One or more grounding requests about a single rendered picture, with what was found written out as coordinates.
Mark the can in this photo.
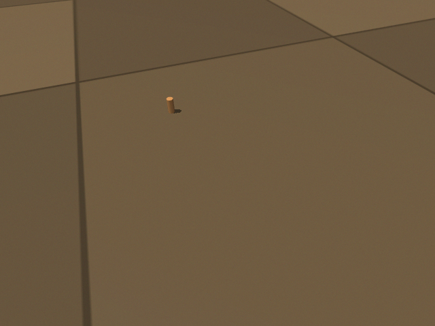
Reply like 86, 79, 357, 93
167, 97, 175, 113

